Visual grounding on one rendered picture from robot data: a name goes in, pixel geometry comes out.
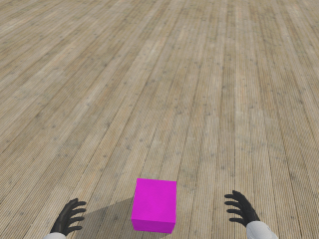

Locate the right robot hand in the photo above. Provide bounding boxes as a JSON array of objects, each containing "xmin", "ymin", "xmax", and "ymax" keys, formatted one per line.
[{"xmin": 224, "ymin": 190, "xmax": 260, "ymax": 228}]

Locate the right robot forearm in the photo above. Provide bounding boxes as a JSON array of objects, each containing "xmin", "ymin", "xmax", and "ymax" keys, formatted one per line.
[{"xmin": 246, "ymin": 221, "xmax": 278, "ymax": 239}]

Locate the carton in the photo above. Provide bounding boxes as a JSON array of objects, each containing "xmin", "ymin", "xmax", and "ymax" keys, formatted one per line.
[{"xmin": 131, "ymin": 178, "xmax": 176, "ymax": 234}]

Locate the left robot hand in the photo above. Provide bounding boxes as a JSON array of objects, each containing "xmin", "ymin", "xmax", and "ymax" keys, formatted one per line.
[{"xmin": 50, "ymin": 197, "xmax": 87, "ymax": 236}]

